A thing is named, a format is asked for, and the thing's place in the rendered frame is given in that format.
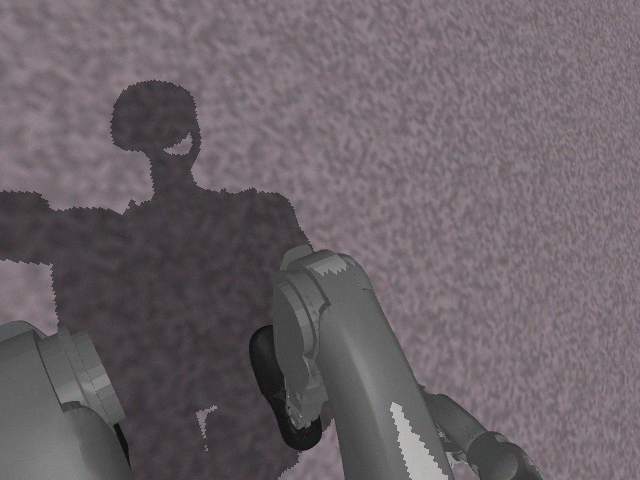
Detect left robot foot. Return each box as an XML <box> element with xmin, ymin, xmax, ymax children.
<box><xmin>113</xmin><ymin>423</ymin><xmax>132</xmax><ymax>471</ymax></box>

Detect right robot arm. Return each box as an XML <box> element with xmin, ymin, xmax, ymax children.
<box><xmin>466</xmin><ymin>431</ymin><xmax>546</xmax><ymax>480</ymax></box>

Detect right robot hand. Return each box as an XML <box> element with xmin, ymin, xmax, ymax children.
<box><xmin>418</xmin><ymin>384</ymin><xmax>488</xmax><ymax>468</ymax></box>

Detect right robot foot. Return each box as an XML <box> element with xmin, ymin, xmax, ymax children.
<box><xmin>249</xmin><ymin>325</ymin><xmax>322</xmax><ymax>451</ymax></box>

